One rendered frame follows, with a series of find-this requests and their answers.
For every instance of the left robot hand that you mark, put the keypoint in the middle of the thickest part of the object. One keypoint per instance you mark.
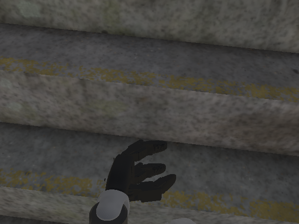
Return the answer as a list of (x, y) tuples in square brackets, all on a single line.
[(127, 177)]

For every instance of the robot left forearm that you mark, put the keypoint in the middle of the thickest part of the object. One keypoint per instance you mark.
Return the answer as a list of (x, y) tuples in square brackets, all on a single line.
[(112, 207)]

